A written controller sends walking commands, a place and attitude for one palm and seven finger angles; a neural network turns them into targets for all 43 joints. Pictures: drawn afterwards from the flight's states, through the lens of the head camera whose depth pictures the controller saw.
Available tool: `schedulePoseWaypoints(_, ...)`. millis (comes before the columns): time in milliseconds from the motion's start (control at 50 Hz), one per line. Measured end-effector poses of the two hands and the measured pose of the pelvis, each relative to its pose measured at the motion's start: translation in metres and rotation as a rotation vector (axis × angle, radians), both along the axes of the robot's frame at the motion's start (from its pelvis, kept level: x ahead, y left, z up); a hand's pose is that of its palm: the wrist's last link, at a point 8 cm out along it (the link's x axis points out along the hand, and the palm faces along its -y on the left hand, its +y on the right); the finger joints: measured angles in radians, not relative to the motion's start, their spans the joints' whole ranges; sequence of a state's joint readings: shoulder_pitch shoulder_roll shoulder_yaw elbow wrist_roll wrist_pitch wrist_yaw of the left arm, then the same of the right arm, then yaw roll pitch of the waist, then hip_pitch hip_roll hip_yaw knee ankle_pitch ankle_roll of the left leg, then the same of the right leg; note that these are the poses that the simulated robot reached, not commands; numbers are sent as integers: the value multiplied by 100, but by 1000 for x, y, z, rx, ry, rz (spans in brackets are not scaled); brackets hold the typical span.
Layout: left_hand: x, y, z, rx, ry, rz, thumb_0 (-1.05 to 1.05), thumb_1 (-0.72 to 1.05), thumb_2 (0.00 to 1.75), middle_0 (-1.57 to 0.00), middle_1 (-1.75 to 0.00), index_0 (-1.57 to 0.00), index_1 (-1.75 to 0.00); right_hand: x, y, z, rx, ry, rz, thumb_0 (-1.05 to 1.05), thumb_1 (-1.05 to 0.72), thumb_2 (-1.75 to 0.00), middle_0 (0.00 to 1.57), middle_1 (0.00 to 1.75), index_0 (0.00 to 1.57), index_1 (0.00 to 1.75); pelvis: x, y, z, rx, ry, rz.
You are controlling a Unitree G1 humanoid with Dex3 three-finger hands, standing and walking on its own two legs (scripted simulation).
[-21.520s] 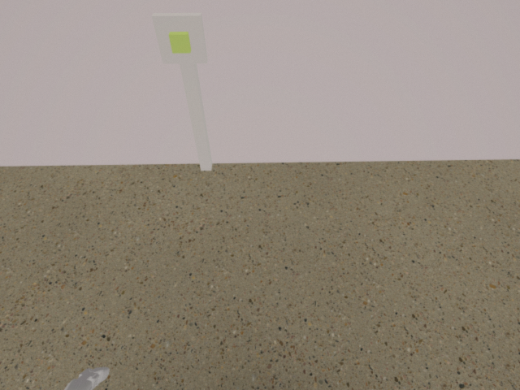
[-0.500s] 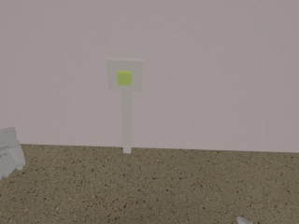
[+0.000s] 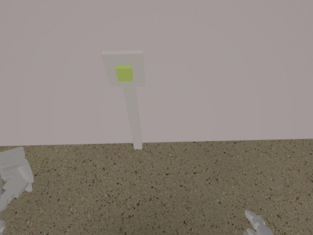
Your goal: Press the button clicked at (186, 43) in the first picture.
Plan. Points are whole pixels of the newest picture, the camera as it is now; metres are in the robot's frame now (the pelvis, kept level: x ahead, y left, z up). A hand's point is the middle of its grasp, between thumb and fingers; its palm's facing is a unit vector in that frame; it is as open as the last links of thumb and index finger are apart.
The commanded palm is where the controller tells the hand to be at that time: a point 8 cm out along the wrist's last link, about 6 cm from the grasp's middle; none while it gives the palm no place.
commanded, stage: stop stepping back and stand still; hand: left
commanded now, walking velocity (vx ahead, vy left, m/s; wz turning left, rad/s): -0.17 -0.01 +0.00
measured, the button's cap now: (124, 72) +0.78 +0.20 -0.04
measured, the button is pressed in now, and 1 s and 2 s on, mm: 0 0 0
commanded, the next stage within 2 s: let the arm hang, fingers relaxed in 0.82 s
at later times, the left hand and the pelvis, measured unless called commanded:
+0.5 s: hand (18, 182) +0.18 +0.26 +0.15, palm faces +0.36 -0.82 -0.44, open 3.1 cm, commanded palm +0.13 +0.30 +0.18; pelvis +0.00 +0.02 +0.00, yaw -1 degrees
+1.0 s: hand (31, 196) +0.19 +0.29 +0.06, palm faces +0.20 -0.85 -0.49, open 3.0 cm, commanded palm none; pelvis -0.02 +0.04 +0.00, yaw +0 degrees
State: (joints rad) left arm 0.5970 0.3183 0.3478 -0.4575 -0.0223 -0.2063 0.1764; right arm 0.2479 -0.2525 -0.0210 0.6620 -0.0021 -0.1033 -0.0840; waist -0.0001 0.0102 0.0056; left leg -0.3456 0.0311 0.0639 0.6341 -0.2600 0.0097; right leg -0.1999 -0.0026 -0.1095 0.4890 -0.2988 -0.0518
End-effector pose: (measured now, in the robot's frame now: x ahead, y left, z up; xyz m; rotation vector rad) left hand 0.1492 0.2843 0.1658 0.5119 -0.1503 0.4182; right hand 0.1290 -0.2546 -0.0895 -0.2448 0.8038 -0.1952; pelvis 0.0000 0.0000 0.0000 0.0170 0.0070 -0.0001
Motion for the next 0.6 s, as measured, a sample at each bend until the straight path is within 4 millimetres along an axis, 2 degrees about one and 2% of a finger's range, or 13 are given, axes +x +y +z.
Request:
schedulePoseWaypoints(80,15,-7,-2,-16,-38,-93,1,89,90,-131,-150,-131,-149,19,2,9,-43,-29,1,1,-90,-89,20,30,20,30,6,7,-6,-10,-9,-3)
schedulePoseWaypoints(160,23,-4,16,74,-62,-162,1,89,90,-131,-150,-131,-149,37,17,21,-21,-92,10,1,-90,-89,20,30,20,30,6,10,-4,-9,5,-18)
schedulePoseWaypoints(260,23,4,28,132,-45,-162,1,89,89,-131,-150,-131,-149,49,39,23,48,-137,30,1,-90,-89,20,30,20,30,4,13,-2,-29,22,-23)
schedulePoseWaypoints(360,10,11,15,69,20,-115,1,89,90,-130,-150,-131,-149,41,52,18,81,-120,35,1,-90,-89,20,30,20,30,1,17,0,-32,25,-27)
schedulePoseWaypoints(460,-4,17,1,-7,47,-68,1,89,90,-131,-150,-131,-149,24,54,13,61,-73,42,1,-90,-89,21,30,20,30,-3,21,1,-34,15,-22)
schedulePoseWaypoints(600,-7,21,4,-31,-17,-62,1,89,90,-131,-150,-131,-149,5,49,15,18,-46,39,1,-90,-89,21,30,20,30,-10,25,3,-39,4,-14)
